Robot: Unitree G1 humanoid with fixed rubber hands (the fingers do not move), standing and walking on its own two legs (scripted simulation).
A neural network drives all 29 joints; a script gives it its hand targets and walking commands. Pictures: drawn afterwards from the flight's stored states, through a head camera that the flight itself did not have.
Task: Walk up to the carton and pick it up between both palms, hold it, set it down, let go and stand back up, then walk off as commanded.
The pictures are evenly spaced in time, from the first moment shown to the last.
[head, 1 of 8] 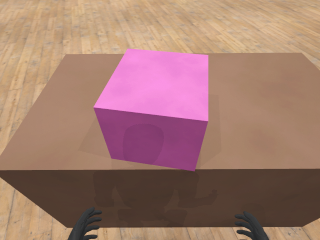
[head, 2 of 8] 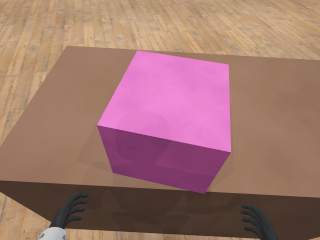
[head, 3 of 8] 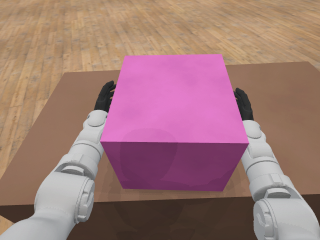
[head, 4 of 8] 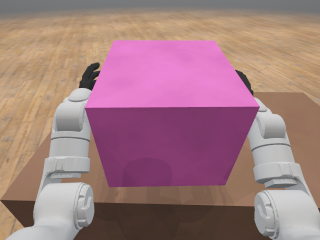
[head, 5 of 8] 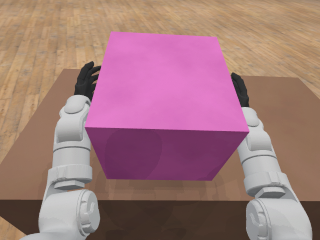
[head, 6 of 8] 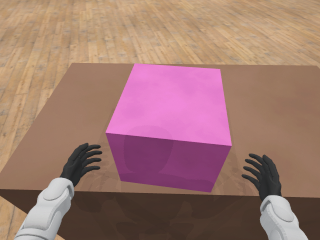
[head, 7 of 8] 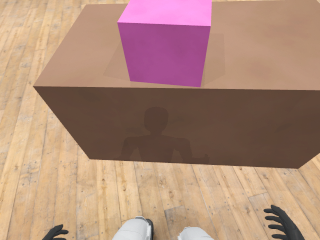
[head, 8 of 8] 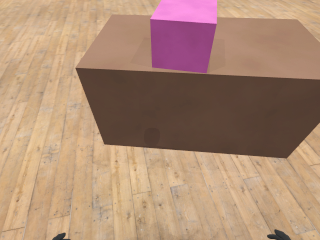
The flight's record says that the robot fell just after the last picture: no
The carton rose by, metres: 0.20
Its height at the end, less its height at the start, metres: +0.00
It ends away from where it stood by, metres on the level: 0.01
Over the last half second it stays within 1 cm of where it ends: yes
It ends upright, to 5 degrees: yes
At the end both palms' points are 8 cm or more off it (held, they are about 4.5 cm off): yes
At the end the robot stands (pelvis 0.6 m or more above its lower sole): yes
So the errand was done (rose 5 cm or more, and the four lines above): yes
